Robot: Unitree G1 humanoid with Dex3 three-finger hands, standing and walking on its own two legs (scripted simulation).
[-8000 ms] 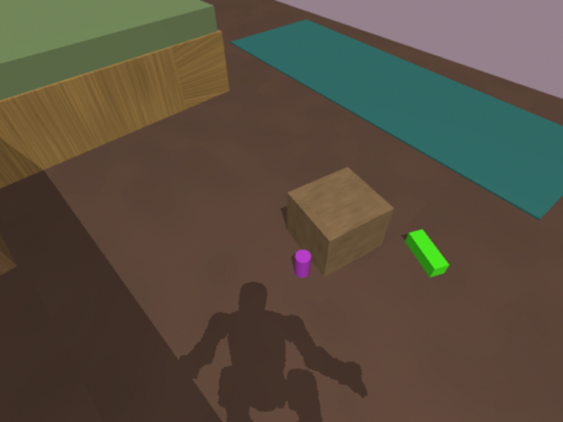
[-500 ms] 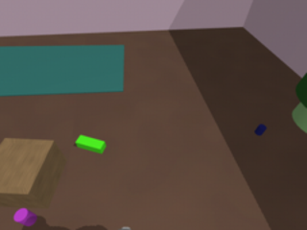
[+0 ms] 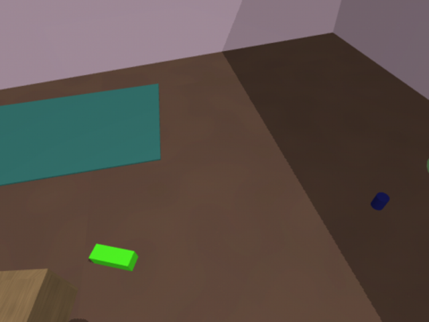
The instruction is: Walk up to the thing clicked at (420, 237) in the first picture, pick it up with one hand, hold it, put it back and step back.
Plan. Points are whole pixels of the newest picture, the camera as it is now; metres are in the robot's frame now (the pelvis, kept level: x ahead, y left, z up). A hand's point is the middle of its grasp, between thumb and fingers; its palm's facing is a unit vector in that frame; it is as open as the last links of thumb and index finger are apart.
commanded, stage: walk up
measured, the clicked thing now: (114, 257) +0.52 +0.58 -0.72
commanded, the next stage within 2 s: none
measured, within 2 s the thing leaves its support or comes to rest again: neither
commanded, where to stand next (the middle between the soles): +0.65 +0.04 m, yaw +0 degrees
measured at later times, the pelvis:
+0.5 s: pelvis +0.21 +0.05 +0.01, yaw +0 degrees
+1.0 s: pelvis +0.40 +0.02 +0.02, yaw +14 degrees
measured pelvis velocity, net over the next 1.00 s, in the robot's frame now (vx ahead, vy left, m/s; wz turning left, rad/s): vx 0.40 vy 0.02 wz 0.25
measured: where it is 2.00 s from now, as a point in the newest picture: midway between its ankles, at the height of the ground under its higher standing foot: (240, 236)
